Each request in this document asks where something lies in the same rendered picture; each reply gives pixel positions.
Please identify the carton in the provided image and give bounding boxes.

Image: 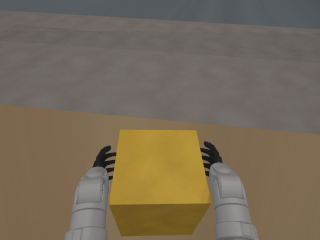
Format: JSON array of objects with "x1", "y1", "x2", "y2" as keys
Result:
[{"x1": 109, "y1": 129, "x2": 212, "y2": 237}]

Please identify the left robot hand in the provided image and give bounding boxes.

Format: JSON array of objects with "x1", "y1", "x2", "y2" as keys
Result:
[{"x1": 93, "y1": 145, "x2": 117, "y2": 180}]

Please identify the robot left forearm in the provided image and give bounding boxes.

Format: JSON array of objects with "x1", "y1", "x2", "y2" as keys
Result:
[{"x1": 64, "y1": 166, "x2": 109, "y2": 240}]

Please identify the right robot hand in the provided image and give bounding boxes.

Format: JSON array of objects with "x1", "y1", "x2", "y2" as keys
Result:
[{"x1": 200, "y1": 141, "x2": 223, "y2": 177}]

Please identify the robot right forearm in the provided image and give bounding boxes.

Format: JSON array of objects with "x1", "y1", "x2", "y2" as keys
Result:
[{"x1": 209, "y1": 162, "x2": 259, "y2": 240}]

